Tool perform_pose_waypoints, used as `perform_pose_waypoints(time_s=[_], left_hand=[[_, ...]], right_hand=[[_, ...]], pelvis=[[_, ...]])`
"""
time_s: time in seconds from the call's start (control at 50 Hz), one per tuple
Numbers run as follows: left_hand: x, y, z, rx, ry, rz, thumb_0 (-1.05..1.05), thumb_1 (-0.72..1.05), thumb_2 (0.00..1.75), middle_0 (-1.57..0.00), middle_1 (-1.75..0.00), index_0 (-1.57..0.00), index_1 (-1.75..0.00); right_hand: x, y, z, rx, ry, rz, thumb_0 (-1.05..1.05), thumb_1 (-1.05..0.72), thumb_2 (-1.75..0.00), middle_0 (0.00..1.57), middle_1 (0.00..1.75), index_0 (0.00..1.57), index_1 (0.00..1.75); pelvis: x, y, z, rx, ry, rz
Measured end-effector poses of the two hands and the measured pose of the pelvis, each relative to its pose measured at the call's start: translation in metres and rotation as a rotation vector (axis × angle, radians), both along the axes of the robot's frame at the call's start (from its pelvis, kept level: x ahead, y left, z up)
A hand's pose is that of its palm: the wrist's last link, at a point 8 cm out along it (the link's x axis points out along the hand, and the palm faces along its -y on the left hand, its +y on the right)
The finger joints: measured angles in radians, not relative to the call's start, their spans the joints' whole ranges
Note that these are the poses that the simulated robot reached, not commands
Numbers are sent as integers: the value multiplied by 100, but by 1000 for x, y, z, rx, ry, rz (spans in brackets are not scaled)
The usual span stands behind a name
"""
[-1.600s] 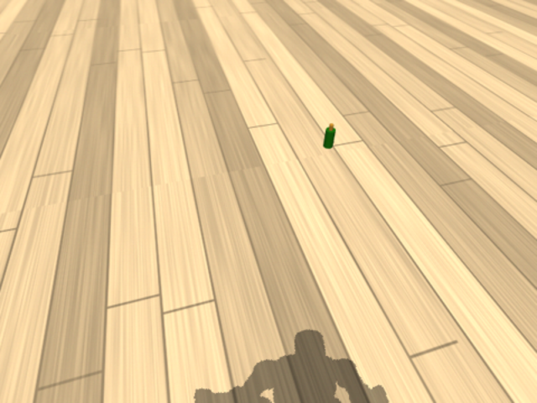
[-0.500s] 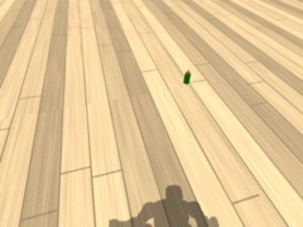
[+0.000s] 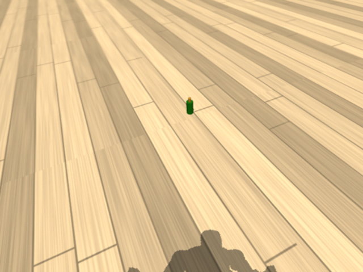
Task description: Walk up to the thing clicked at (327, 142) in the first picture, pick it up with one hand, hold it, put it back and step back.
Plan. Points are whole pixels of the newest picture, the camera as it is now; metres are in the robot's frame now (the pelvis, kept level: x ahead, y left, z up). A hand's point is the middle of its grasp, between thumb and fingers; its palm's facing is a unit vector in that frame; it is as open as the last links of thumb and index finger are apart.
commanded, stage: walk up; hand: left
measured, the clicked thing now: (189, 105) +1.63 +0.02 -0.68
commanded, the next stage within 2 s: none
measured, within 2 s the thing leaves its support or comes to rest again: neither
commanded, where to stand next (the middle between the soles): +1.28 -0.14 m, yaw -9 degrees
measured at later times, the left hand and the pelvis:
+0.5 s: hand (98, 203) +0.38 +0.29 -0.13, palm faces -0.17 -0.93 -0.34, open 7.4 cm; pelvis +0.26 +0.02 +0.01, yaw -7 degrees
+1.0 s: hand (138, 142) +0.62 +0.20 -0.11, palm faces -0.15 -0.91 -0.39, open 7.4 cm; pelvis +0.51 -0.06 +0.01, yaw -11 degrees
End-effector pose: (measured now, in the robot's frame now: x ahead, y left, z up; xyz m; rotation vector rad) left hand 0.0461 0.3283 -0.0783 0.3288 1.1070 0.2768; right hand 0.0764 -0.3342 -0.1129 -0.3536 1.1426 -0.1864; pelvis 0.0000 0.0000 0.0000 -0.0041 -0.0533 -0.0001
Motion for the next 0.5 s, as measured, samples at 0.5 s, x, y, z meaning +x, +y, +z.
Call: perform_pose_waypoints(time_s=[0.5], left_hand=[[334,7,-18,-56,4,-239,1,90,90,-21,-30,-20,-30]], right_hand=[[197,33,45,-47,-70,-150,1,-90,-90,20,30,21,30]], pelvis=[[264,23,12,7,13,-117]])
